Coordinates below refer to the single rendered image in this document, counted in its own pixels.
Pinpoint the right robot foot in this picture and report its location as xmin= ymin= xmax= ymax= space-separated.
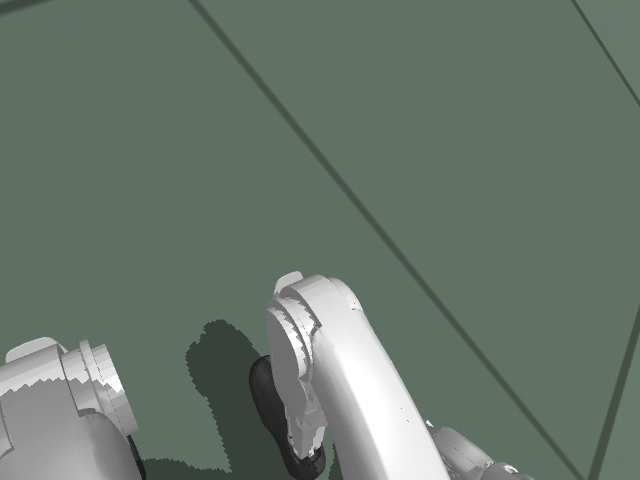
xmin=249 ymin=355 xmax=326 ymax=480

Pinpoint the right robot arm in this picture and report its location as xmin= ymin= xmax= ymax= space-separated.
xmin=480 ymin=462 xmax=535 ymax=480

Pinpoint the right robot hand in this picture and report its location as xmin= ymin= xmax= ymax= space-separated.
xmin=422 ymin=418 xmax=496 ymax=480

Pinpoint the left robot foot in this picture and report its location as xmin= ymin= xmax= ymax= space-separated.
xmin=127 ymin=435 xmax=146 ymax=480

